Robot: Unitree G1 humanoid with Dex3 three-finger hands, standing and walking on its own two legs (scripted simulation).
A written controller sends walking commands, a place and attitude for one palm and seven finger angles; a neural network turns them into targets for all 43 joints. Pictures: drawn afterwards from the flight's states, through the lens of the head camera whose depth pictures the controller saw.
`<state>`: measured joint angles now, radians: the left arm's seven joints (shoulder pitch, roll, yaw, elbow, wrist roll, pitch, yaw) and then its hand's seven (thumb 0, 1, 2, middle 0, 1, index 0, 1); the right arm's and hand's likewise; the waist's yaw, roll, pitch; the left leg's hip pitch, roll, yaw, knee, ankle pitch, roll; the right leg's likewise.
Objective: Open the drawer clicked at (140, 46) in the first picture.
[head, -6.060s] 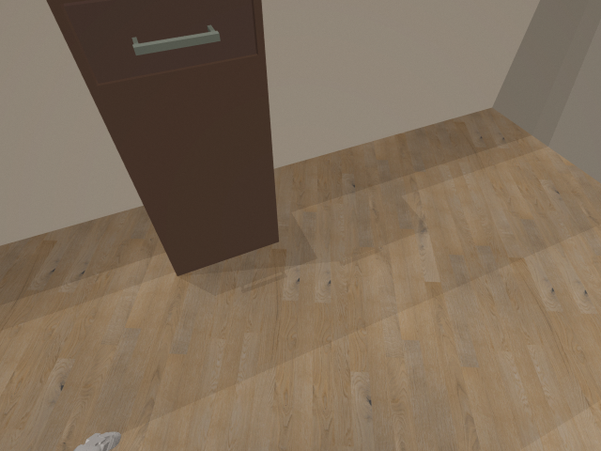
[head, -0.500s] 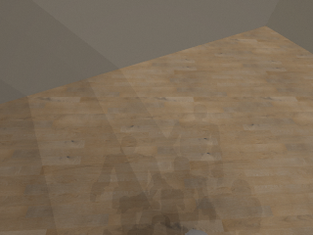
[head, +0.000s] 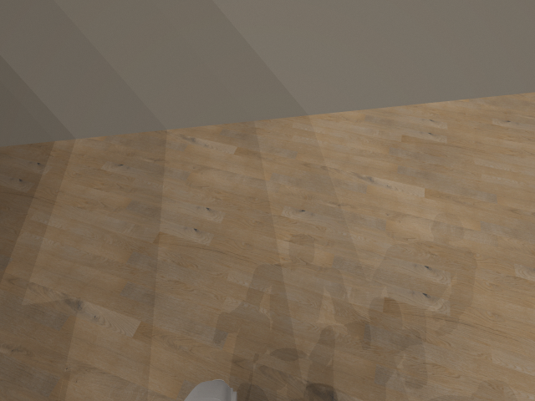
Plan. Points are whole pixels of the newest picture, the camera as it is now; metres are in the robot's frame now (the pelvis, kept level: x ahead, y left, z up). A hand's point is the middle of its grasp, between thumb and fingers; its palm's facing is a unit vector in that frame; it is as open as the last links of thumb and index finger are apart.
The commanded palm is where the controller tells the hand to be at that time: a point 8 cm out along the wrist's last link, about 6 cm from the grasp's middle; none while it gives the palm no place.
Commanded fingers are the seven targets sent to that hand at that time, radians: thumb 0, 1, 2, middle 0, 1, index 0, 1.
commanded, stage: turn to face it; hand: left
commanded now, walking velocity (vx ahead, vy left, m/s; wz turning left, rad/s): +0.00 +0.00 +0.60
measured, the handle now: out of the picture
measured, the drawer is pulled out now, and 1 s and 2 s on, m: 0.00 0.00 0.00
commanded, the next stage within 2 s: none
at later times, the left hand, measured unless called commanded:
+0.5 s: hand out of the picture +0.07 +0.25 -0.15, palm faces +0.29 -0.91 -0.28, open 7.4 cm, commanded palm none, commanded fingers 0.00 0.90 0.90 -0.20 -0.30 -0.20 -0.30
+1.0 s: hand out of the picture -0.09 +0.23 -0.19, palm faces +0.60 -0.76 -0.25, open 7.4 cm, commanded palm none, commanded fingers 0.00 0.90 0.90 -0.20 -0.30 -0.20 -0.30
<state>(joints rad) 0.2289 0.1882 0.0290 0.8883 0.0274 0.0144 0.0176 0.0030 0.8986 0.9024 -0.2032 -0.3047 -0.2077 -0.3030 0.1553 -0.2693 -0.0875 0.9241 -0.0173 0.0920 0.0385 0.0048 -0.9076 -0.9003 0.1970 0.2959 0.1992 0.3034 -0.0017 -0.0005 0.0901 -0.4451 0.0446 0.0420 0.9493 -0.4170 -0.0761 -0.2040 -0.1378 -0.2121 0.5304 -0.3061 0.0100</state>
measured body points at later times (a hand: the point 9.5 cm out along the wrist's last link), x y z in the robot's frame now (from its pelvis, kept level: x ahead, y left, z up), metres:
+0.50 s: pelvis +0.01 +0.01 +0.00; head +0.05 +0.02 +0.44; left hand +0.05 +0.30 -0.13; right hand +0.15 -0.21 -0.15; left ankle -0.01 +0.13 -0.74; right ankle +0.04 -0.11 -0.72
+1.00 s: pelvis +0.00 +0.03 -0.02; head +0.03 +0.08 +0.43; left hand -0.12 +0.27 -0.17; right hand +0.24 -0.12 -0.14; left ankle -0.05 +0.11 -0.74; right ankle +0.04 -0.11 -0.71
